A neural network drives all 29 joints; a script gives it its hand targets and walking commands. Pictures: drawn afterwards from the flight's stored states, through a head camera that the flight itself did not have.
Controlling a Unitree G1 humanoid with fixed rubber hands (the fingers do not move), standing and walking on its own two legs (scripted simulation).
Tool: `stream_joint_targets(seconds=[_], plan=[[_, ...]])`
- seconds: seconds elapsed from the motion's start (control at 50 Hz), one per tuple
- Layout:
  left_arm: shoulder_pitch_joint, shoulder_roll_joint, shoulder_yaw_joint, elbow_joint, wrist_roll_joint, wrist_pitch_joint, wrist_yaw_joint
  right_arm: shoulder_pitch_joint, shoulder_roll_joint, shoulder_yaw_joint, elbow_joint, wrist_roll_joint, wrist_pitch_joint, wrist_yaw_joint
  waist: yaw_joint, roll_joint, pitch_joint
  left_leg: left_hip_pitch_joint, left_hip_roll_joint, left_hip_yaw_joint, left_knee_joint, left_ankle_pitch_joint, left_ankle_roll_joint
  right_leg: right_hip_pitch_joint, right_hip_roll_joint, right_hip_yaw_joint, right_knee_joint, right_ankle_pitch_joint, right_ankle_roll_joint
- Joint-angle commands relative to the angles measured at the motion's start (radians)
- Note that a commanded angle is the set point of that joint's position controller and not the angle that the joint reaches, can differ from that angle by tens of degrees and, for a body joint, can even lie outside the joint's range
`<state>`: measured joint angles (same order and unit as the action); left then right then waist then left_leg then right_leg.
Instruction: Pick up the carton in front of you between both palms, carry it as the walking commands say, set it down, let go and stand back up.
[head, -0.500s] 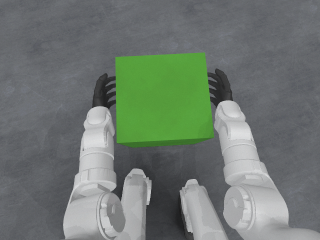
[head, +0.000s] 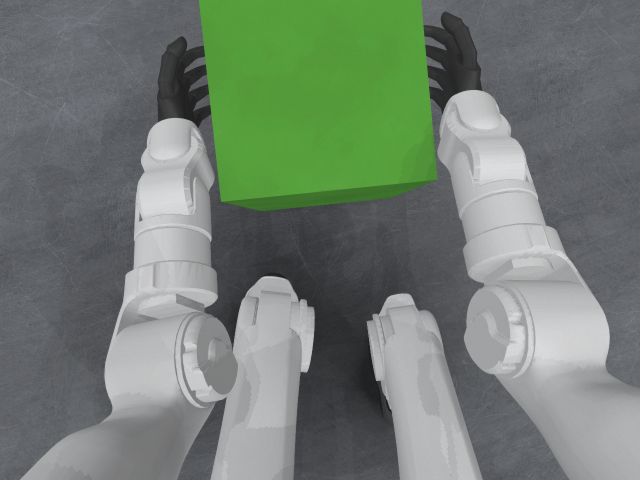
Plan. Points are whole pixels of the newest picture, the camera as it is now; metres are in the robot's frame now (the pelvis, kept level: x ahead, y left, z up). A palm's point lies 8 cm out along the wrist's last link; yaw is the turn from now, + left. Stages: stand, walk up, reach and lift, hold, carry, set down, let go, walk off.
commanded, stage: set down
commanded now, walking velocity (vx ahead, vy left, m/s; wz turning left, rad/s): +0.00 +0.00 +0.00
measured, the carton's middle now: (319, 121) +0.51 +0.08 -0.20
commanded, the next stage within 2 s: none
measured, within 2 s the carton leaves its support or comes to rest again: rests again in 1.50 s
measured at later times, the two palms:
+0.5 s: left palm (196, 124) +0.50 +0.24 -0.22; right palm (416, 108) +0.55 -0.06 -0.24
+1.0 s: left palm (199, 134) +0.49 +0.24 -0.25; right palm (414, 119) +0.55 -0.06 -0.26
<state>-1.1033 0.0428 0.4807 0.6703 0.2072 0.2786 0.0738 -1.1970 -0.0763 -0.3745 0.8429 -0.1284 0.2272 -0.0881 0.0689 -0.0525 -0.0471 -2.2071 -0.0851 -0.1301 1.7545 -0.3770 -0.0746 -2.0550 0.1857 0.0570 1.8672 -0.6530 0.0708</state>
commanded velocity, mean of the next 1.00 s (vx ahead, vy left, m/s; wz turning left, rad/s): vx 0.00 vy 0.00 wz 0.00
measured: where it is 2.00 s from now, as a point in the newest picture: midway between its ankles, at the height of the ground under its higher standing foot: (326, 367)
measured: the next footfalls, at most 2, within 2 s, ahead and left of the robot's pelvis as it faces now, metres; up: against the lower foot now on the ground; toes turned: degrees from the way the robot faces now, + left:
none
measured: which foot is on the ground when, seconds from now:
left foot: down 0.00-1.00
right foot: down 0.00-1.00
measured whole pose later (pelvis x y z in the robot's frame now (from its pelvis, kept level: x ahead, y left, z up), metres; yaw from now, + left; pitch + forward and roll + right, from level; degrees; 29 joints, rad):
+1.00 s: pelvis -0.01 -0.01 -0.08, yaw -2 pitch +42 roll +1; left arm -1.33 0.23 0.51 0.96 0.11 0.19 -0.01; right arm -1.48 -0.19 -0.16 1.08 -0.06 0.18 -0.12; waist 0.14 -0.04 0.26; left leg -2.32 0.00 -0.07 2.04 -0.45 -0.08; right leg -2.22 0.20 0.05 2.17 -0.68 0.05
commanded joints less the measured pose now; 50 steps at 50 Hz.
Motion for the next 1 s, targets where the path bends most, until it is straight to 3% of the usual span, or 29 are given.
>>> stream_joint_targets(seconds=[0.0, 0.22, 0.3, 0.38, 0.48, 0.56, 0.98], plan=[[-0.648, -0.822, -0.467, 0.023, -0.098, -0.024, -0.212, -0.61, 0.88, 0.41, -0.007, 0.092, -0.024, 0.222, 0.04, 0.062, -1.074, 0.984, -0.035, 0.207, -0.025, 0.253, 0.015, 0.13, 0.037, -0.14, -0.185, 0.185, -0.032], [-0.793, -0.707, -0.437, 0.035, -0.149, -0.046, -0.239, -0.76, 0.803, 0.454, 0.009, 0.154, -0.036, 0.187, 0.106, 0.003, -1.054, 0.844, -0.005, 0.237, 0.125, 0.278, 0.015, 0.157, 0.027, -0.136, -0.048, 0.214, -0.029], [-0.816, -0.666, -0.411, 0.025, -0.179, -0.059, -0.264, -0.786, 0.815, 0.493, 0.006, 0.165, -0.038, 0.172, 0.139, -0.102, -0.982, 0.719, 0.001, 0.231, 0.165, 0.32, 0.024, 0.198, 0.021, -0.133, -0.007, 0.288, -0.022], [-0.796, -0.665, -0.404, 0.034, -0.219, -0.069, -0.276, -0.823, 0.842, 0.558, -0.036, 0.202, -0.052, 0.151, 0.168, -0.163, -1.032, 0.715, 0.008, 0.234, 0.198, 0.387, 0.03, 0.26, 0.014, -0.124, 0.018, 0.382, -0.015], [-0.733, -0.663, -0.357, 0.113, -0.201, -0.061, -0.31, -0.761, 0.848, 0.532, 0.016, 0.164, -0.051, 0.147, 0.159, -0.185, -0.938, 0.582, 0.014, 0.233, 0.217, 0.354, 0.032, 0.268, 0.002, -0.1, 0.024, 0.431, -0.022], [-0.73, -0.64, -0.334, 0.123, -0.182, -0.067, -0.322, -0.731, 0.834, 0.499, 0.045, 0.149, -0.054, 0.15, 0.152, -0.158, -0.854, 0.527, 0.017, 0.229, 0.226, 0.334, 0.038, 0.217, 0.003, -0.083, 0.026, 0.419, -0.033], [-0.73, -0.527, -0.24, 0.231, -0.163, -0.115, -0.302, -0.74, 0.638, 0.423, 0.134, 0.118, -0.092, 0.175, 0.133, -0.127, -0.6, 0.474, 0.018, 0.191, 0.251, 0.265, 0.053, 0.048, -0.007, -0.079, 0.062, 0.276, -0.059]])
